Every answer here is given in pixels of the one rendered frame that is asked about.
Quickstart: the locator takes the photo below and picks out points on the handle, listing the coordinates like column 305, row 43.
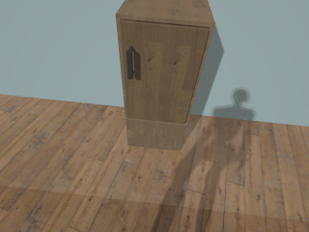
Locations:
column 129, row 62

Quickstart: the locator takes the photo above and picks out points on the cupboard door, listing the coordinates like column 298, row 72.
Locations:
column 165, row 61

